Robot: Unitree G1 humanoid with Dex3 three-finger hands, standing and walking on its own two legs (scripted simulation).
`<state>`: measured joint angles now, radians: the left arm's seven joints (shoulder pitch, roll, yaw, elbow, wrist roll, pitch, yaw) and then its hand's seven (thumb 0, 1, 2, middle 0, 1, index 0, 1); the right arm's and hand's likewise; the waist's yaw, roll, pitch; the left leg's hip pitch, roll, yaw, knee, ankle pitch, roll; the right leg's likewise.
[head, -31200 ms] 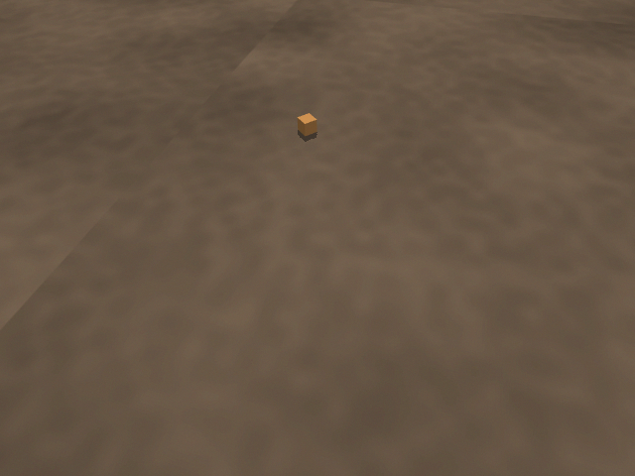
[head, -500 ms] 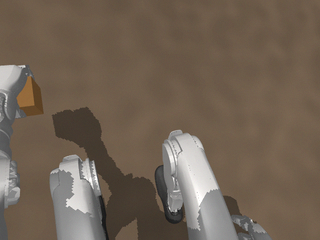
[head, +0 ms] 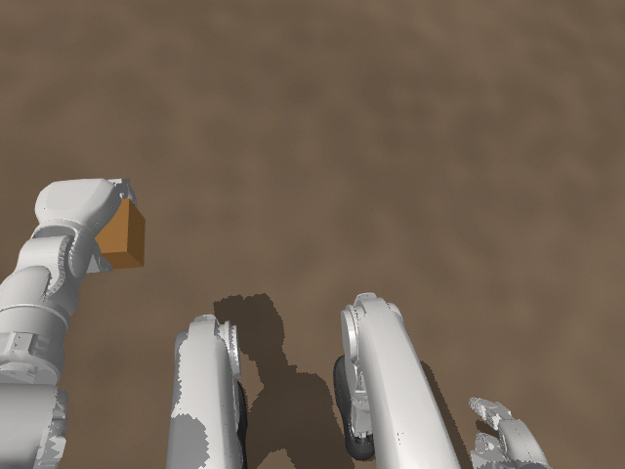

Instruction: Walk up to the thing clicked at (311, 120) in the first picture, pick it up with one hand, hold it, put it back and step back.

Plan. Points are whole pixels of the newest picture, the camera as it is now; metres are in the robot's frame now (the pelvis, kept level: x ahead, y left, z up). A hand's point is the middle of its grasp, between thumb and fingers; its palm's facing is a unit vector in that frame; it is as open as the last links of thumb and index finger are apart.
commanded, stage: lift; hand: left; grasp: from above
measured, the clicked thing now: (108, 235) +0.44 +0.25 -0.14
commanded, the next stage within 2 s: hold in 0.96 s
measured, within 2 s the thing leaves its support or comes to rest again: neither
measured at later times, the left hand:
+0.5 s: hand (16, 219) +0.38 +0.24 +0.10, palm faces -0.45 -0.06 -0.89, open 10.9 cm
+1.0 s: hand out of the picture +0.38 +0.23 +0.19, palm faces -0.45 -0.07 -0.89, open 10.8 cm
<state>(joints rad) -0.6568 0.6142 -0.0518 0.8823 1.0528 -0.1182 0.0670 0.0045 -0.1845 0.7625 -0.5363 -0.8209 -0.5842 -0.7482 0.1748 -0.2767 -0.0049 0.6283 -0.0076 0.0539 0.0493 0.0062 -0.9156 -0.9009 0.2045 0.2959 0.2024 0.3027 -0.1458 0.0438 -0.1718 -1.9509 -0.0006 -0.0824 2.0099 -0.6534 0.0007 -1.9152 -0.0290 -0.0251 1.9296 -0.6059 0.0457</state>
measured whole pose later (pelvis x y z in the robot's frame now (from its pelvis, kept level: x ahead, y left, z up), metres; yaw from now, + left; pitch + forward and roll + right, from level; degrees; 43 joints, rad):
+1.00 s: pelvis +0.06 +0.00 +0.27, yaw +1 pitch +11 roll -1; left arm -0.32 0.40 -0.18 0.83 1.02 -0.02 0.13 0.00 -0.19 0.76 -0.54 -0.81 -0.59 -0.74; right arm 0.25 -0.24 -0.04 0.73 0.03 0.02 -0.05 0.01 -0.92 -0.90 0.20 0.30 0.20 0.30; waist -0.06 0.03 -0.09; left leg -0.68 0.03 0.00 0.90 -0.41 -0.01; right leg -0.68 -0.02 0.01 0.86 -0.36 0.03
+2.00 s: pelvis +0.07 -0.01 +0.31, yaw +1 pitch +3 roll +0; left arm -0.22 0.41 -0.21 0.64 1.01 -0.05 -0.02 0.00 -0.19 0.76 -0.54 -0.81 -0.59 -0.74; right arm 0.21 -0.25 -0.03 0.68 0.05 0.07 -0.06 0.01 -0.91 -0.90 0.20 0.30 0.20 0.30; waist -0.01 0.04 -0.03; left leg -0.37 0.03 0.03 0.61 -0.30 -0.01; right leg -0.40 -0.02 0.03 0.61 -0.27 0.02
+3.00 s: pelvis +0.08 -0.01 +0.31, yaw +1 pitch +1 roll +0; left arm -0.22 0.42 -0.20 0.62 1.00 -0.06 -0.05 0.00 -0.18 0.75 -0.54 -0.81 -0.59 -0.74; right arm 0.19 -0.25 -0.03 0.68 0.06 0.08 -0.07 0.01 -0.91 -0.90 0.20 0.30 0.20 0.30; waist 0.00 0.04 0.00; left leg -0.26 0.02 0.03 0.50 -0.26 -0.01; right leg -0.30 -0.02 0.03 0.51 -0.23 0.02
